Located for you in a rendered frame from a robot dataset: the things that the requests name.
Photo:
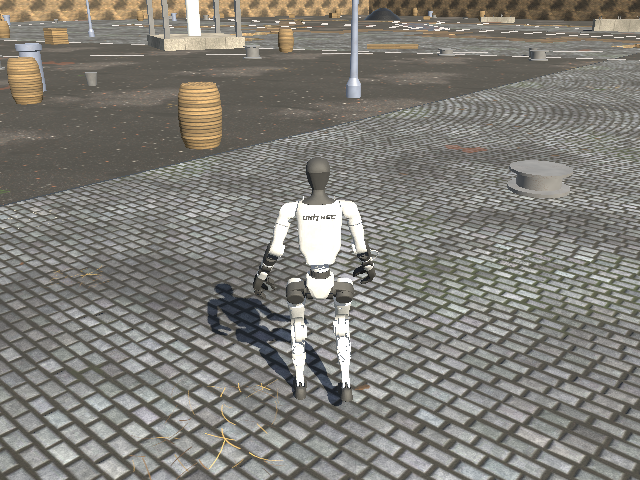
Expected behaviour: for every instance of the right robot forearm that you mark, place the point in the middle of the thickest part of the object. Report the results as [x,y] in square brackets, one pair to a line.
[366,259]

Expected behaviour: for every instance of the robot left foot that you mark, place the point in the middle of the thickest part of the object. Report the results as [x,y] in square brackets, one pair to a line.
[300,392]

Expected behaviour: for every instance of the robot left upper arm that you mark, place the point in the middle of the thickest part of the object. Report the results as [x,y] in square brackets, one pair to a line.
[287,211]

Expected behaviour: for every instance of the left robot forearm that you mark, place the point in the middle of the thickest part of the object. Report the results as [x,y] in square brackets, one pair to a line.
[266,264]

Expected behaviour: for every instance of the right robot hand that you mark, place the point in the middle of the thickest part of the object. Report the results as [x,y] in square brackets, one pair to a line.
[371,274]

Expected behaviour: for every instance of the robot right upper arm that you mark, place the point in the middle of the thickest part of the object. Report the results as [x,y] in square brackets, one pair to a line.
[350,210]

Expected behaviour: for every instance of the right robot thigh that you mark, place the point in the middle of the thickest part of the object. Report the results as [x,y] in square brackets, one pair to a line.
[343,295]

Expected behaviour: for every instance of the left robot hand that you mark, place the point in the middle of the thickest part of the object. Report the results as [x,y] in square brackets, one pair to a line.
[258,283]

